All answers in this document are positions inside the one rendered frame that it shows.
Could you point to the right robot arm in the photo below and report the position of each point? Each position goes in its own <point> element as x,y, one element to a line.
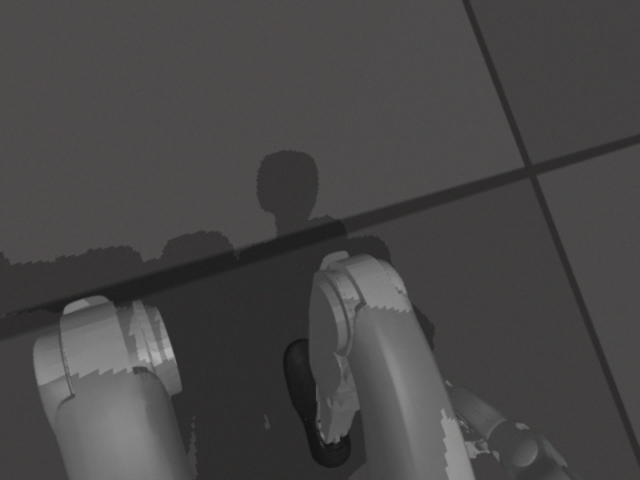
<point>525,454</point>

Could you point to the right robot hand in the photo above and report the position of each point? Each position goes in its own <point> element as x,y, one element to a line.
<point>476,414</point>

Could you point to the right robot foot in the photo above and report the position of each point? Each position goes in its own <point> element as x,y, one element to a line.
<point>302,389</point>

